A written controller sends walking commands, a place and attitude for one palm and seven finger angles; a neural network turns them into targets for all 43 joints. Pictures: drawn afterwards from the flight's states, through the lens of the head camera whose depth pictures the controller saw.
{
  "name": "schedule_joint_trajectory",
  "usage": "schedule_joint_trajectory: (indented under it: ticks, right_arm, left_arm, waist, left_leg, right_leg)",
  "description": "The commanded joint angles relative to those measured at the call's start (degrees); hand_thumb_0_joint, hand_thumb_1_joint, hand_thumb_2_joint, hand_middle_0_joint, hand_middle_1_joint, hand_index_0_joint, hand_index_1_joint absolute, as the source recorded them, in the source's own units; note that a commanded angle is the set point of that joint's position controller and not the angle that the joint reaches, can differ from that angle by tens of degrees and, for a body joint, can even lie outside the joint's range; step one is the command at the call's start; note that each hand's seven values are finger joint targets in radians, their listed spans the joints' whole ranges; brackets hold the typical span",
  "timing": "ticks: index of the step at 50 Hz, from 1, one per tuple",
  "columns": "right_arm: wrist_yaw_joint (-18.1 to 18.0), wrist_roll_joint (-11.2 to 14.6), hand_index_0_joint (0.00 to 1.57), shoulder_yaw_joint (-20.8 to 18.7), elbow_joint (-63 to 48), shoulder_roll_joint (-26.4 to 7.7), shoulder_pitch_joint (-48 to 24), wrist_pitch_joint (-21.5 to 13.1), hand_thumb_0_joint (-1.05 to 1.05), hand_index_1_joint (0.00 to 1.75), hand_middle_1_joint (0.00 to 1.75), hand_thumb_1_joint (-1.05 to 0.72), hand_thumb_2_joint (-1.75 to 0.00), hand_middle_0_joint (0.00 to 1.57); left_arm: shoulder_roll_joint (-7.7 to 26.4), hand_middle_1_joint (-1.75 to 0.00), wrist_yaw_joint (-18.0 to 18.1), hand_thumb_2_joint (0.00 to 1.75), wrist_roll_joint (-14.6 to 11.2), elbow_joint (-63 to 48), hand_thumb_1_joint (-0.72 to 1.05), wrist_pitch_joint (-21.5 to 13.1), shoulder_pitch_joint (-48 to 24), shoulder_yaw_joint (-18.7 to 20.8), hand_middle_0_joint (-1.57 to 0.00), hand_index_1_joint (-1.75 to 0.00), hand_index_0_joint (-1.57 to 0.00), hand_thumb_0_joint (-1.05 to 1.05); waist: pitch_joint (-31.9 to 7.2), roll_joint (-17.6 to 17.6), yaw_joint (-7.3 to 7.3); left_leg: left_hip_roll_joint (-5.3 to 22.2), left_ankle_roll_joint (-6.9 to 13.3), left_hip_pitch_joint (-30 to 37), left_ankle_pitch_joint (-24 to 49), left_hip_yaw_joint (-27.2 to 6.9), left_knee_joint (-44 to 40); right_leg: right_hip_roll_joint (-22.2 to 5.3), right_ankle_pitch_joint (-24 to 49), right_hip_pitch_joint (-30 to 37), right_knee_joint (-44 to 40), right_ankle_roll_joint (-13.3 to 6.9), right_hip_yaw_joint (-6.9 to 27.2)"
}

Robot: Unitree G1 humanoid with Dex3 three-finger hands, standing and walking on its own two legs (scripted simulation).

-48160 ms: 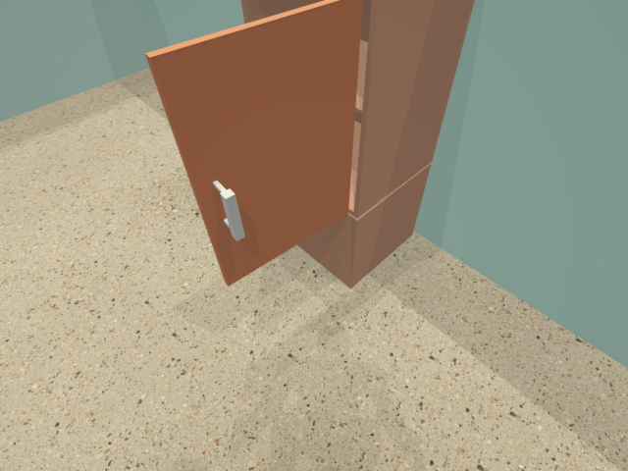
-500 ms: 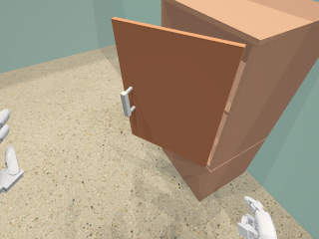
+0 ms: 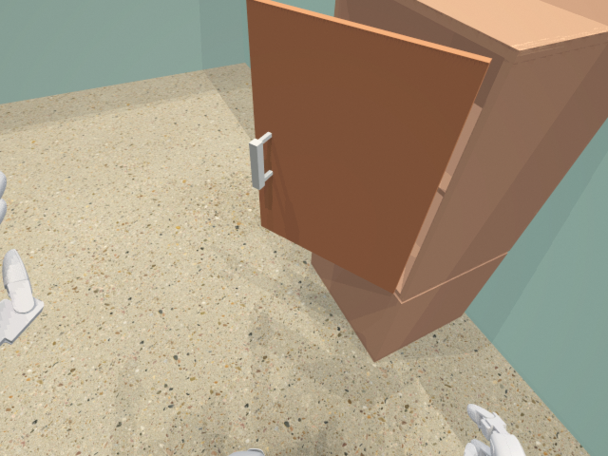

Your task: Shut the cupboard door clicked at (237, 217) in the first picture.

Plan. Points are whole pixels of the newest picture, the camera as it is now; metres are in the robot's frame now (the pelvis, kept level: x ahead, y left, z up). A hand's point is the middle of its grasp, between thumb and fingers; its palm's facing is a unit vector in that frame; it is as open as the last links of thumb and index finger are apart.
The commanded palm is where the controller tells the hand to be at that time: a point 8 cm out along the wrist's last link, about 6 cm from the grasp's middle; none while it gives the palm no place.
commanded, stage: step back with the hand held close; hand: left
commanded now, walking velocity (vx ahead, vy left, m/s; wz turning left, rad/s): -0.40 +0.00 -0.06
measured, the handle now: (262, 160) +0.73 +0.13 -0.05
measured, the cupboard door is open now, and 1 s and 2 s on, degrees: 31 31 31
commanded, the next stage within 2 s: stop stepping back and stand still in 0.38 s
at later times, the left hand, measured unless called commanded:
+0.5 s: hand (40, 420) +0.12 +0.20 +0.18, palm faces +0.20 -0.84 -0.51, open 7.4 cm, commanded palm +0.04 +0.27 +0.20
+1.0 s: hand out of the picture +0.01 +0.29 +0.20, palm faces +0.32 -0.86 -0.41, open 7.5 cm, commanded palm -0.06 +0.34 +0.20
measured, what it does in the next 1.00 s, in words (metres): walks backwards: right foot, then left foot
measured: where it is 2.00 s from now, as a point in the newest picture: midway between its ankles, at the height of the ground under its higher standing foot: outside the picture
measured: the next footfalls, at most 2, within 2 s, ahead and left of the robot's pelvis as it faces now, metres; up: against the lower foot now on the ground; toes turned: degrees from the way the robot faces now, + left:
right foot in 0.36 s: -0.21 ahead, -0.12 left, +0.00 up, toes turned -4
left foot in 0.60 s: +0.02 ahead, +0.07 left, +0.00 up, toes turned -4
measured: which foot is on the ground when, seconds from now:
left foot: down 0.00-0.48, up 0.50-0.58, down 0.60-1.00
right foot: down 0.00-0.08, up 0.10-0.34, down 0.36-0.86, up 0.88-1.00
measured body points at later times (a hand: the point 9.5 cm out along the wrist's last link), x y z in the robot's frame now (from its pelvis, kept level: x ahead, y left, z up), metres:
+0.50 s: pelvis -0.13 -0.01 +0.00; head -0.07 +0.01 +0.45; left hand +0.10 +0.25 +0.21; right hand +0.07 -0.24 -0.07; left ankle +0.07 +0.09 -0.72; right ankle -0.25 -0.11 -0.72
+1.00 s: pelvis -0.22 +0.05 +0.01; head -0.21 +0.09 +0.46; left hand -0.01 +0.33 +0.22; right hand -0.10 -0.18 -0.06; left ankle -0.03 +0.09 -0.71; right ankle -0.28 -0.04 -0.69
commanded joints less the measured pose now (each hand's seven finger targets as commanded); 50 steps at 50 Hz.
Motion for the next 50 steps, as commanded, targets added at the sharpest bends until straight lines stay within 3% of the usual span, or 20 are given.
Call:
schedule_joint_trajectory:
  ticks: [1,4,6,8,13,18,20,22,24,25,28,29,32,35,38,40,43,46,49,50]
  right_arm:
    - [-1.05,0.12,0.20,-1.71,-8.81,-5.99,-6.00,-2.79,0.00,0.30,0.30,-0.90,-0.90,0.20]
    - [-2.42,-0.58,0.20,-2.26,-9.06,-7.10,-8.12,-4.77,0.00,0.30,0.30,-0.90,-0.90,0.20]
    - [-2.21,-0.69,0.20,-3.11,-8.12,-7.37,-6.96,-6.15,0.00,0.30,0.30,-0.90,-0.90,0.20]
    - [-1.92,-1.09,0.20,-3.18,-7.69,-7.12,-7.31,-7.33,0.00,0.30,0.30,-0.90,-0.90,0.20]
    - [-1.03,-1.75,0.20,-1.85,-3.25,-6.00,-5.42,-10.57,0.00,0.30,0.30,-0.90,-0.90,0.20]
    - [-0.01,-1.74,0.20,-2.44,-1.25,-6.14,-5.88,-10.61,0.00,0.30,0.30,-0.90,-0.90,0.20]
    - [-0.09,-1.05,0.20,-2.73,-3.58,-6.20,-8.33,-10.46,0.00,0.30,0.30,-0.90,-0.90,0.20]
    - [0.13,-0.10,0.20,-2.13,-6.00,-3.62,-7.92,-8.39,0.00,0.30,0.30,-0.90,-0.90,0.20]
    - [-0.69,1.93,0.20,-1.07,-9.92,-2.77,-12.07,-7.22,0.00,0.30,0.30,-0.90,-0.90,0.20]
    - [-1.12,2.34,0.20,-0.64,-10.88,-2.88,-12.46,-6.81,0.00,0.30,0.30,-0.90,-0.90,0.20]
    - [-2.44,0.99,0.20,0.56,-9.12,-3.52,-8.46,-4.79,0.00,0.30,0.30,-0.90,-0.90,0.20]
    - [-2.80,0.57,0.20,0.34,-8.30,-4.97,-7.61,-4.57,0.00,0.30,0.30,-0.90,-0.90,0.20]
    - [-3.00,1.37,0.20,-0.93,-7.03,-7.19,-5.42,-5.71,0.00,0.30,0.30,-0.90,-0.90,0.20]
    - [-2.83,0.88,0.20,-1.54,-6.81,-7.21,-4.55,-5.28,0.00,0.30,0.30,-0.90,-0.90,0.20]
    - [-2.96,0.60,0.20,-1.70,-6.22,-7.27,-5.11,-6.25,0.00,0.30,0.30,-0.90,-0.90,0.20]
    - [-3.26,0.34,0.20,-1.37,-6.28,-7.30,-4.98,-7.52,0.00,0.30,0.30,-0.90,-0.90,0.20]
    - [-3.23,-0.60,0.20,-0.67,-7.25,-7.46,-5.71,-10.26,0.00,0.30,0.30,-0.90,-0.90,0.20]
    - [-1.08,-1.65,0.20,-1.04,-7.54,-5.61,-5.25,-11.40,0.00,0.30,0.30,-0.90,-0.90,0.20]
    - [0.15,-1.52,0.20,-1.12,-8.13,-3.41,-4.41,-10.50,0.00,0.30,0.30,-0.90,-0.90,0.20]
    - [0.26,-0.58,0.20,-0.99,-7.66,-3.03,-3.59,-9.41,0.00,0.30,0.30,-0.90,-0.90,0.20]
  left_arm:
    - [13.59,-0.30,2.54,0.90,-0.82,-12.23,0.90,-3.36,-0.08,9.54,-0.20,-0.30,-0.20,0.00]
    - [13.36,-0.30,2.38,0.90,-0.12,-13.91,0.90,-4.57,0.95,12.12,-0.20,-0.30,-0.20,0.00]
    - [14.25,-0.30,1.79,0.90,0.18,-15.99,0.90,-5.18,-1.74,13.56,-0.20,-0.30,-0.20,0.00]
    - [12.16,-0.30,1.17,0.90,0.08,-15.68,0.90,-5.14,-2.02,11.77,-0.20,-0.30,-0.20,0.00]
    - [7.41,-0.30,0.05,0.90,-1.66,-13.90,0.90,-4.94,-1.85,4.91,-0.20,-0.30,-0.20,0.00]
    - [10.72,-0.30,-1.01,0.90,-1.29,-15.50,0.90,-5.61,-4.72,6.41,-0.20,-0.30,-0.20,0.00]
    - [14.28,-0.30,-1.45,0.90,-1.95,-18.38,0.90,-6.18,-3.55,10.61,-0.20,-0.30,-0.20,0.00]
    - [18.03,-0.30,-1.81,0.90,-2.79,-20.23,0.90,-5.78,1.54,14.32,-0.20,-0.30,-0.20,0.00]
    - [19.93,-0.30,-2.12,0.90,-4.47,-19.88,0.90,-5.90,4.80,17.44,-0.20,-0.30,-0.20,0.00]
    - [20.36,-0.30,-1.76,0.90,-4.36,-16.95,0.90,-5.79,9.55,18.70,-0.20,-0.30,-0.20,0.00]
    - [15.76,-0.30,-0.80,0.90,-4.26,-10.82,0.90,-1.69,11.87,15.67,-0.20,-0.30,-0.20,0.00]
    - [14.60,-0.30,-0.32,0.90,-4.08,-9.02,0.90,-0.66,8.35,13.94,-0.20,-0.30,-0.20,0.00]
    - [12.64,-0.30,0.40,0.90,-3.06,0.04,0.90,0.16,-1.59,8.63,-0.20,-0.30,-0.20,0.00]
    - [9.03,-0.30,0.51,0.90,-1.64,1.25,0.90,0.34,-6.48,2.01,-0.20,-0.30,-0.20,0.00]
    - [9.10,-0.30,1.10,0.90,-0.06,-5.83,0.90,-0.36,-15.19,-1.23,-0.20,-0.30,-0.20,0.00]
    - [10.24,-0.30,1.19,0.90,0.26,-11.49,0.90,-0.54,-17.21,-0.10,-0.20,-0.30,-0.20,0.00]
    - [14.90,-0.30,2.05,0.90,0.09,-21.70,0.90,-2.65,-13.88,6.74,-0.20,-0.30,-0.20,0.00]
    - [16.85,-0.30,0.90,0.90,-1.55,-24.95,0.90,-2.24,-4.32,11.66,-0.20,-0.30,-0.20,0.00]
    - [13.76,-0.30,0.32,0.90,-3.60,-20.75,0.90,-0.92,8.96,11.69,-0.20,-0.30,-0.20,0.00]
    - [13.35,-0.30,0.39,0.90,-3.85,-18.26,0.90,0.10,12.15,11.78,-0.20,-0.30,-0.20,0.00]
  waist:
    - [-5.65,-2.88,-0.23]
    - [-7.60,17.42,1.00]
    - [-8.76,14.80,0.59]
    - [-7.51,10.73,1.04]
    - [-8.17,12.31,0.62]
    - [-21.69,13.31,1.75]
    - [-24.30,12.12,2.82]
    - [-26.55,-0.12,2.33]
    - [-19.95,-14.40,2.30]
    - [-15.41,-13.91,2.24]
    - [-10.85,5.03,-0.52]
    - [-8.84,8.69,-0.87]
    - [1.99,1.00,-1.10]
    - [8.01,-7.58,-1.35]
    - [9.41,-8.84,-1.90]
    - [8.11,0.33,-2.09]
    - [0.07,26.85,0.25]
    - [-8.44,26.05,2.80]
    - [-14.52,18.85,2.99]
    - [-14.56,11.14,2.31]
  left_leg:
    - [4.98,1.68,5.02,0.49,-5.62,-13.40]
    - [20.05,7.95,-15.77,-10.50,-20.19,-31.31]
    - [22.99,9.11,-20.79,-17.35,-19.95,-34.76]
    - [20.91,8.27,-14.40,-9.84,-17.32,-30.20]
    - [17.48,4.90,12.77,16.44,-13.82,-26.89]
    - [15.43,2.47,35.51,57.20,-6.22,-15.10]
    - [14.08,1.96,33.11,53.29,-2.82,-13.75]
    - [9.40,0.00,27.80,43.20,1.36,-9.66]
    - [3.45,-1.59,15.36,16.90,4.59,-3.70]
    - [2.85,-1.09,8.11,7.49,3.47,-1.08]
    - [4.15,-0.42,10.84,20.57,1.17,-8.09]
    - [5.19,-0.11,15.69,26.90,0.44,-9.28]
    - [7.67,0.84,14.04,11.71,-4.29,-12.27]
    - [4.67,-1.14,13.80,3.05,-4.28,-3.98]
    - [5.60,-1.00,14.54,3.71,-4.28,1.85]
    - [5.84,-0.22,14.60,2.36,-5.63,-9.60]
    - [15.11,-2.81,4.51,-29.78,-26.01,-42.17]
    - [12.96,-11.38,0.20,-22.22,-14.76,-43.98]
    - [7.54,-9.90,3.82,-8.16,-1.51,-33.85]
    - [5.21,-8.34,4.30,-7.35,1.97,-23.52]
  right_leg:
    - [-9.18,-10.69,-0.60,-10.88,-2.97,9.47]
    - [3.29,-5.73,18.83,15.10,1.51,1.61]
    - [4.83,-9.89,23.79,25.09,1.84,2.82]
    - [4.33,-11.28,18.95,20.46,1.62,3.03]
    - [4.06,-16.90,5.86,-2.06,1.43,0.24]
    - [3.51,0.66,6.52,-14.99,2.16,0.20]
    - [3.08,6.04,11.08,-14.30,2.83,-1.05]
    - [-2.26,24.54,14.16,-13.88,2.93,1.57]
    - [-10.38,49.85,15.58,-12.59,5.14,4.47]
    - [-12.71,50.70,15.92,-10.18,4.32,5.81]
    - [-10.84,29.33,11.45,-7.81,-1.13,6.01]
    - [-7.69,20.42,6.05,-8.46,0.14,4.30]
    - [-5.96,-4.70,-0.98,-17.08,2.65,5.06]
    - [-11.06,-31.28,-10.57,-24.53,-4.21,10.47]
    - [-13.82,-31.73,-14.01,-23.26,-6.71,9.34]
    - [-7.31,-26.43,-9.65,-14.05,-4.09,2.69]
    - [5.89,-23.24,7.83,11.50,-0.93,-2.81]
    - [8.50,-22.35,18.63,19.21,-1.72,-6.10]
    - [8.83,-23.31,27.44,-1.76,-3.32,-10.57]
    - [5.15,-21.90,27.09,-10.92,-4.69,-6.62]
